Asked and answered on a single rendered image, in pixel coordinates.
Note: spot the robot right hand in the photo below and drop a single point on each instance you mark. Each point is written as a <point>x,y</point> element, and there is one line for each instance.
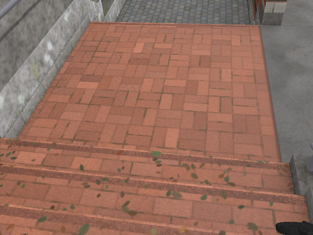
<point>295,228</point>

